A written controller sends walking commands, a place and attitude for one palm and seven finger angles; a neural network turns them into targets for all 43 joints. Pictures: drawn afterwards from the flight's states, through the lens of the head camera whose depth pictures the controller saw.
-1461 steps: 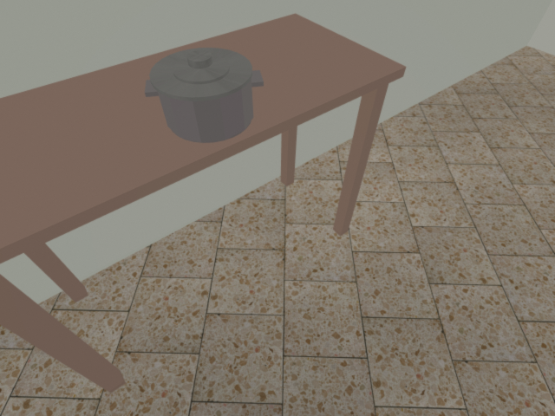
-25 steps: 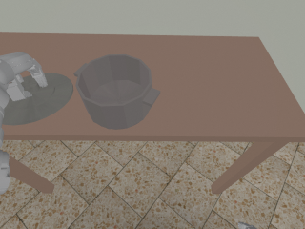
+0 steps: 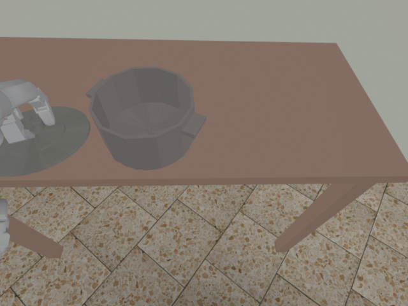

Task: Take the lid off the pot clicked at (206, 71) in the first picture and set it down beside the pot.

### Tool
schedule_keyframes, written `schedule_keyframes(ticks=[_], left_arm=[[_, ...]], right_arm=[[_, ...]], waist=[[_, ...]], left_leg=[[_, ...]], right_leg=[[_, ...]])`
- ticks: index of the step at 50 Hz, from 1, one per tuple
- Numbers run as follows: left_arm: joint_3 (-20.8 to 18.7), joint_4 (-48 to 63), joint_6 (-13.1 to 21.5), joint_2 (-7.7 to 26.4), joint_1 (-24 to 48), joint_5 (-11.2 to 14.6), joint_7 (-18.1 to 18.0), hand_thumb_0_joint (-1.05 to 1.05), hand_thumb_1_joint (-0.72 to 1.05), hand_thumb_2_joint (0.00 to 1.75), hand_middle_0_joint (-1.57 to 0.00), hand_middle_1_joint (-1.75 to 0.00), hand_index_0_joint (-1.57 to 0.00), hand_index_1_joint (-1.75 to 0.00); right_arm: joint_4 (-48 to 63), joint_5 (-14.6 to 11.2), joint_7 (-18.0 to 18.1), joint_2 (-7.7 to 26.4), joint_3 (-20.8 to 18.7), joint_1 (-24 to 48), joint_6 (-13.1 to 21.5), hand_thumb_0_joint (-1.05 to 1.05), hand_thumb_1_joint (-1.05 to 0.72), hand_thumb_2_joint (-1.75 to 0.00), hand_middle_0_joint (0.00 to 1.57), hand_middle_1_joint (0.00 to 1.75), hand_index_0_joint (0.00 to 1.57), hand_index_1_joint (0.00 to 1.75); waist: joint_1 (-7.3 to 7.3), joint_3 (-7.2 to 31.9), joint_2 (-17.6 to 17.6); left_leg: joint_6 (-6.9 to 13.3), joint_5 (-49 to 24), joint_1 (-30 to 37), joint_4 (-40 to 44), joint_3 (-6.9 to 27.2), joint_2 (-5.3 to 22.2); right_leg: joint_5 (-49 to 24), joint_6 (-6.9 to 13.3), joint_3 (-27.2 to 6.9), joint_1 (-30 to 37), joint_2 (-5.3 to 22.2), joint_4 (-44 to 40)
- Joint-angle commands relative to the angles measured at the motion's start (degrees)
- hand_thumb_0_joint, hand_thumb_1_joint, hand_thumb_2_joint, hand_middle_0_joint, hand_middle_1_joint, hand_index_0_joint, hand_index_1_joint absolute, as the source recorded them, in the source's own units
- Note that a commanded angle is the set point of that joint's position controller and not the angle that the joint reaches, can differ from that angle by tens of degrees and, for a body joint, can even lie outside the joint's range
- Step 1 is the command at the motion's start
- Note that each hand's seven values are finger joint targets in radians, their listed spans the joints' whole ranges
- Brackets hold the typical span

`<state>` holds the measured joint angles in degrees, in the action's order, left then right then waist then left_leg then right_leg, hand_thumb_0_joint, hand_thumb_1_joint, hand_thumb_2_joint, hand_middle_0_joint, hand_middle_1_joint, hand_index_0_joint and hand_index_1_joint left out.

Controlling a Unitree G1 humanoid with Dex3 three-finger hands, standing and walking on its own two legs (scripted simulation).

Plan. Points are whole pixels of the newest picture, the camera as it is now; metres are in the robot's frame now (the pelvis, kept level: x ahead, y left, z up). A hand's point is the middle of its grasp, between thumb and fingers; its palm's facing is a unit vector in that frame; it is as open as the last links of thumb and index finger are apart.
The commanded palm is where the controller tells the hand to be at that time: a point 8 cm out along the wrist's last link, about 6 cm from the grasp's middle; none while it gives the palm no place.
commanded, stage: lower the lid onto the table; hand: left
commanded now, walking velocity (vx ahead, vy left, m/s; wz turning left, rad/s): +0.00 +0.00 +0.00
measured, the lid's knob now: (29, 126) +0.45 +0.35 +0.08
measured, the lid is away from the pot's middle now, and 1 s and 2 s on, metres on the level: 0.23 0.24 0.24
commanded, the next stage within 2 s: open the fingers wide in 0.90 s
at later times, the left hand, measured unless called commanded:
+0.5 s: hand (23, 127) +0.43 +0.34 +0.10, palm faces -0.48 -0.17 -0.86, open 7.6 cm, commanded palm +0.47 +0.35 +0.15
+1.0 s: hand (25, 124) +0.44 +0.34 +0.09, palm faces -0.49 -0.16 -0.86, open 7.7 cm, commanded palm +0.45 +0.34 +0.14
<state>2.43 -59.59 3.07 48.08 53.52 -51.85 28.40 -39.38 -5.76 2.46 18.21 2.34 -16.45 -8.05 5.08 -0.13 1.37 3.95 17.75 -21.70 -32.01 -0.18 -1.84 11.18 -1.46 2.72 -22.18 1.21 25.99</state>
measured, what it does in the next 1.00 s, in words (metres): stands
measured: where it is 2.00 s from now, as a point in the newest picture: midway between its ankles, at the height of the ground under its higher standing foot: outside the picture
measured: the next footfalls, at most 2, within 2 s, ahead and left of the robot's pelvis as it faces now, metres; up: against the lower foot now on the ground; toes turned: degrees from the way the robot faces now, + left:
none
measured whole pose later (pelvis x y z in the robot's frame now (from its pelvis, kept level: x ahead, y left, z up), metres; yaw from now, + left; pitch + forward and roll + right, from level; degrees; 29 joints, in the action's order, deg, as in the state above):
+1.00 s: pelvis -0.02 +0.00 -0.03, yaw -2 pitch +13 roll -3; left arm 4.5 -73.0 4.7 53.4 65.0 -55.9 26.3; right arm -38.8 -6.8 4.3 18.3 4.0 -20.5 -7.8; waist 8.5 2.5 1.6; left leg 4.3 22.2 -36.5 -45.7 -1.4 -0.6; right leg 14.5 -1.6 1.6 -37.2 0.2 38.7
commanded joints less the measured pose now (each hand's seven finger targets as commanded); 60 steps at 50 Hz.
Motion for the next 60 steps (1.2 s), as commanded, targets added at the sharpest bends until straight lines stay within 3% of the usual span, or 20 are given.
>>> schedule_keyframes(ticks=[1,3,6,11,14,17,18,27,29,34,39,43,46,49,50,51,52,54,58,60], left_arm=[[-6.73,10.76,1.31,22.30,29.29,0.14,-3.53,0.00,0.49,1.22,-0.85,-0.83,-0.90,-0.85],[-5.20,7.38,0.94,20.60,28.35,0.41,-3.18,0.00,0.49,1.22,-0.85,-0.83,-0.90,-0.85],[-3.91,8.45,0.92,19.97,31.05,-0.14,-3.59,0.00,0.49,1.22,-0.85,-0.83,-0.90,-0.85],[-5.47,6.08,1.36,21.91,29.61,-0.91,-4.01,0.00,0.49,1.22,-0.85,-0.83,-0.90,-0.85],[-2.74,3.69,1.15,18.74,28.81,-0.69,-3.78,0.00,0.49,1.22,-0.85,-0.83,-0.90,-0.85],[-4.27,0.28,0.99,21.62,28.41,-1.54,-4.08,0.00,0.49,1.22,-0.85,-0.83,-0.90,-0.85],[-2.97,-0.78,0.83,20.33,28.49,-1.72,-4.04,0.00,0.49,1.22,-0.85,-0.83,-0.90,-0.85],[-2.96,-1.40,1.53,20.80,29.82,-2.80,-4.23,0.00,0.49,1.22,-0.85,-0.83,-0.90,-0.85],[-2.17,-1.73,1.61,19.31,28.74,-2.24,-3.81,0.00,0.49,1.22,-0.85,-0.83,-0.90,-0.85],[0.56,-6.49,1.12,16.62,27.79,-2.35,-3.34,0.00,0.49,1.22,-0.85,-0.83,-0.90,-0.85],[-0.86,-5.76,1.48,19.53,29.24,-3.45,-3.73,0.00,0.49,1.22,-0.85,-0.83,-0.90,-0.85],[-0.44,-8.37,1.11,20.26,30.02,-3.91,-3.49,0.00,0.49,1.22,-0.85,-0.83,-0.90,-0.85],[-1.18,-6.98,1.35,21.73,31.35,-4.35,-3.53,0.00,0.49,1.22,-0.85,-0.83,-0.90,-0.85],[0.80,-5.87,1.49,18.58,31.37,-3.72,-3.04,0.00,0.49,1.22,-0.85,-0.83,-0.90,-0.85],[-1.10,-4.59,1.80,16.13,19.41,-3.03,-2.90,0.00,0.49,1.22,-0.85,-0.83,-0.90,-0.85],[-5.77,4.84,5.45,19.20,18.31,-4.10,-4.04,0.00,0.49,1.20,-0.83,-0.84,-0.89,-0.85],[-6.06,3.58,6.65,19.68,17.70,-4.69,-4.73,0.00,0.48,1.18,-0.82,-0.84,-0.87,-0.86],[-2.60,4.64,7.21,14.82,20.07,-2.91,-4.52,0.00,0.46,1.14,-0.79,-0.85,-0.84,-0.87],[-7.64,2.83,7.04,21.39,19.56,-2.34,-4.75,0.00,0.41,1.07,-0.73,-0.86,-0.78,-0.88],[-6.95,6.00,7.29,21.44,22.47,-2.49,-4.91,0.00,0.39,1.04,-0.71,-0.86,-0.75,-0.88]], right_arm=[[4.21,0.50,1.05,9.70,-3.22,-3.15,1.70,0.00,-0.90,-0.90,0.20,0.30,0.20,0.30],[3.83,0.27,1.06,9.85,-3.20,-3.40,1.42,0.00,-0.90,-0.90,0.20,0.30,0.20,0.30],[3.67,0.24,1.22,10.02,-3.29,-3.99,1.09,0.00,-0.90,-0.90,0.20,0.30,0.20,0.30],[3.59,0.21,1.43,10.23,-3.12,-4.74,0.88,0.00,-0.90,-0.90,0.20,0.30,0.20,0.30],[3.56,0.09,1.47,10.14,-3.14,-4.81,0.78,0.00,-0.90,-0.90,0.20,0.30,0.20,0.30],[3.35,-0.07,1.70,10.47,-2.71,-5.64,0.67,0.00,-0.90,-0.90,0.20,0.30,0.20,0.30],[3.39,-0.18,1.85,10.34,-2.64,-5.65,0.79,0.00,-0.90,-0.90,0.20,0.30,0.20,0.30],[3.32,-0.07,2.23,10.52,-2.70,-7.52,1.04,0.00,-0.90,-0.90,0.20,0.30,0.20,0.30],[3.53,-0.11,2.24,10.62,-2.78,-7.39,1.18,0.00,-0.90,-0.90,0.20,0.30,0.20,0.30],[3.43,-0.41,2.35,11.01,-2.39,-7.93,1.12,0.00,-0.90,-0.90,0.20,0.30,0.20,0.30],[3.74,-0.33,2.56,10.96,-2.18,-8.86,1.12,0.00,-0.90,-0.90,0.20,0.30,0.20,0.30],[3.72,-0.52,2.75,11.04,-2.01,-9.75,1.15,0.00,-0.90,-0.90,0.20,0.30,0.20,0.30],[3.59,-0.50,2.86,11.00,-1.94,-10.04,1.14,0.00,-0.90,-0.90,0.20,0.30,0.20,0.30],[3.77,-0.64,2.85,10.82,-1.87,-9.84,1.38,0.00,-0.90,-0.90,0.20,0.30,0.20,0.30],[6.42,-0.37,1.64,9.69,-2.90,-9.84,1.29,0.00,-0.90,-0.90,0.20,0.30,0.20,0.30],[6.59,0.57,1.89,9.82,-3.48,-9.30,-0.04,0.00,-0.90,-0.90,0.20,0.30,0.20,0.30],[6.70,0.81,2.22,9.82,-3.27,-8.41,-0.96,0.00,-0.90,-0.90,0.20,0.30,0.20,0.30],[6.51,0.28,2.49,9.49,-3.13,-7.79,-1.38,0.00,-0.90,-0.90,0.20,0.30,0.20,0.30],[6.28,-0.10,2.75,9.87,-3.35,-7.83,-2.70,0.00,-0.90,-0.90,0.20,0.30,0.20,0.30],[6.02,-0.11,2.61,9.63,-3.36,-7.35,-3.15,0.00,-0.90,-0.90,0.20,0.30,0.20,0.30]], waist=[[0.09,25.29,9.40],[0.50,22.00,5.94],[0.65,22.96,8.24],[0.55,24.35,5.89],[1.14,22.46,5.91],[1.13,20.40,3.12],[1.51,19.31,3.69],[1.73,23.64,6.21],[1.84,22.68,4.86],[3.06,16.57,2.02],[2.70,20.69,3.89],[3.57,18.98,1.13],[3.30,21.36,2.80],[3.33,20.94,5.26],[0.16,25.02,5.37],[-0.02,24.29,3.29],[0.15,24.42,3.91],[1.74,20.21,1.33],[1.37,19.83,0.17],[0.99,22.35,4.49]], left_leg=[[-0.65,-34.10,15.84,0.37,2.73,0.48],[-0.02,-27.09,11.98,0.90,1.87,0.31],[-0.38,-26.81,12.90,0.71,2.14,0.38],[-0.51,-27.72,11.15,-0.57,2.07,0.41],[-0.62,-27.05,10.23,-1.05,1.95,0.42],[-0.12,-18.99,5.48,-0.95,1.30,0.12],[-0.06,-17.53,4.59,-1.03,0.96,-0.05],[-0.99,-19.81,5.39,-3.62,2.00,0.30],[-0.99,-21.01,5.11,-4.04,2.04,0.38],[-0.48,-11.34,-0.84,-3.87,1.55,0.19],[-0.58,-11.67,-1.66,-5.28,1.35,-0.15],[-0.16,-5.93,-5.38,-5.47,1.12,-0.20],[-0.32,-7.77,-4.64,-6.27,1.11,-0.12],[-0.71,-11.17,-2.32,-6.43,1.91,0.22],[-1.34,-14.93,-0.29,-6.44,2.55,-0.11],[-1.52,-17.45,-0.13,-7.04,2.20,0.93],[-1.32,-16.64,-0.84,-7.26,1.78,0.61],[-0.55,-14.30,-2.20,-6.40,1.98,0.75],[-0.04,-8.82,-4.96,-6.11,1.06,0.00],[-0.55,-12.08,-2.30,-6.23,1.24,0.06]], right_leg=[[-13.97,3.62,1.50,5.09,-4.06,0.66],[-11.75,3.37,1.54,4.45,-3.97,0.54],[-10.83,3.72,1.59,2.90,-4.07,1.07],[-11.75,3.57,1.44,3.00,-4.25,2.54],[-10.85,3.70,1.63,0.92,-4.45,2.88],[-7.88,3.59,1.36,0.82,-4.46,3.47],[-7.42,3.69,1.40,0.07,-4.48,3.60],[-6.57,3.67,1.51,-3.31,-4.82,6.10],[-7.01,3.70,1.70,-4.01,-5.05,6.23],[-2.71,3.68,1.79,-7.11,-5.16,6.56],[-3.14,3.81,1.44,-6.18,-5.28,8.12],[-1.01,3.33,1.18,-6.54,-5.14,8.35],[-1.88,3.39,1.11,-6.28,-5.17,9.12],[-1.82,3.68,1.79,-8.62,-5.53,9.32],[-2.02,3.79,1.80,-6.67,-5.31,9.80],[-3.09,4.20,1.57,-8.25,-5.58,9.27],[-2.92,4.24,1.17,-8.17,-5.57,9.34],[-2.45,4.13,1.62,-8.96,-5.49,8.43],[-1.15,4.02,1.01,-6.93,-5.30,8.32],[-2.05,4.16,1.00,-7.04,-5.20,8.69]])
